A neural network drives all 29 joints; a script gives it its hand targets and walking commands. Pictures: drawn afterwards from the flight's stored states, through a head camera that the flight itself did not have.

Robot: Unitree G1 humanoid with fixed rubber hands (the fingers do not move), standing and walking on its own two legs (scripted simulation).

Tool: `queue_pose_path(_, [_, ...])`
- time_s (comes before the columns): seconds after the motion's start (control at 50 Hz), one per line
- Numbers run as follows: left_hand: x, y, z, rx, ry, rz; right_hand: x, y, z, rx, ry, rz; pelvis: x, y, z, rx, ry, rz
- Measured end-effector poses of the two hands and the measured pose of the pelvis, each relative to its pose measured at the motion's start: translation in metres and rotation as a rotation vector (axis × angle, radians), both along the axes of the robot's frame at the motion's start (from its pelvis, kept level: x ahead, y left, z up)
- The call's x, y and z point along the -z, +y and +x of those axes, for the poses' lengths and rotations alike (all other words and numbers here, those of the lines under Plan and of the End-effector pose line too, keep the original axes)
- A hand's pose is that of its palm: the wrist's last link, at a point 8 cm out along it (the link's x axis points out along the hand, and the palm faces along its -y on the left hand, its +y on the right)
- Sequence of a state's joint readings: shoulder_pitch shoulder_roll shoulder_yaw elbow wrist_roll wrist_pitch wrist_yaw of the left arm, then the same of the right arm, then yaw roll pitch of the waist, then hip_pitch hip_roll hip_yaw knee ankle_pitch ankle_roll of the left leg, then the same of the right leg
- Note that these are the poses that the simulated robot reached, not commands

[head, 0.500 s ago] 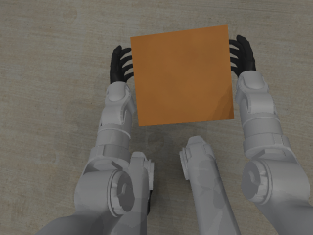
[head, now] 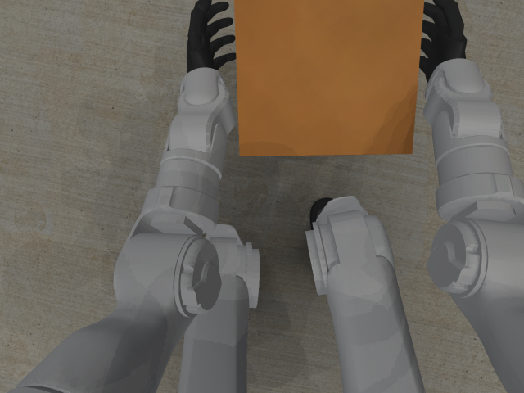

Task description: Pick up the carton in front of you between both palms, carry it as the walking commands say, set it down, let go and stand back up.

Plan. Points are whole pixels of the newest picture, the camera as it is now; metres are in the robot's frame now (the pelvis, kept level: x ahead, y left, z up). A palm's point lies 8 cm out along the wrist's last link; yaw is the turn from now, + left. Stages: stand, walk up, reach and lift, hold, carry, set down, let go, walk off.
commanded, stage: set down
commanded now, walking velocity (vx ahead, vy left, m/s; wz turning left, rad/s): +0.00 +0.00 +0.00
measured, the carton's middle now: (314, 82) +0.48 -0.15 -0.24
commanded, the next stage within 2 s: none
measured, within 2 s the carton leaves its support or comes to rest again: rests again in 0.48 s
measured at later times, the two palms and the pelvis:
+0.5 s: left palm (200, 75) +0.52 +0.01 -0.17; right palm (426, 76) +0.44 -0.29 -0.19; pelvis -0.01 +0.01 -0.01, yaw +0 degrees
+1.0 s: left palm (196, 72) +0.52 +0.02 -0.19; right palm (419, 73) +0.45 -0.29 -0.20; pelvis -0.01 +0.01 -0.02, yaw -1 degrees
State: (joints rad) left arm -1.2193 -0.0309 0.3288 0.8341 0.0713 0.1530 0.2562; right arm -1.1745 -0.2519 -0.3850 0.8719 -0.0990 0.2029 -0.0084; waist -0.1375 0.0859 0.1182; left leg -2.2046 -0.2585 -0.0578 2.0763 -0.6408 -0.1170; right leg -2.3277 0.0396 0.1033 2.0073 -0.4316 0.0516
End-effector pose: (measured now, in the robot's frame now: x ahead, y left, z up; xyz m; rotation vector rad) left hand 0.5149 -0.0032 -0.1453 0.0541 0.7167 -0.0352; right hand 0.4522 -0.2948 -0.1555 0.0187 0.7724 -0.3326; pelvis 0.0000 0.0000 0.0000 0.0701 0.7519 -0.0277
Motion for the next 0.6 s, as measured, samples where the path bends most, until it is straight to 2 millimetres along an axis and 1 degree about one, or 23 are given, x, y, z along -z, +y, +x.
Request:
queue_pose_path(0.08, [0.003,0.003,0.002,0.008,-0.004,0.0,0.0,0.001,0.003,-0.011,0.002,0.001,0.003,0.0,0.0,-0.005,0.003,-0.01])
queue_pose_path(0.16, [0.006,0.005,0.002,0.024,0.007,0.004,0.003,0.003,0.001,-0.021,0.018,0.005,0.005,0.002,-0.001,-0.012,0.006,-0.017])
queue_pose_path(0.36, [0.018,0.01,0.0,0.058,0.029,0.008,0.02,0.007,-0.008,-0.036,0.053,0.013,0.009,0.007,-0.006,-0.026,-0.014,-0.033])
queue_pose_path(0.52, [0.028,0.013,0.001,0.081,0.041,0.014,0.033,0.008,-0.009,-0.044,0.071,0.024,0.012,0.009,-0.005,-0.03,-0.033,-0.038])
queue_pose_path(0.6, [0.032,0.015,0.004,0.087,0.045,0.018,0.035,0.009,-0.005,-0.053,0.07,0.034,0.014,0.009,-0.004,-0.032,-0.037,-0.04])
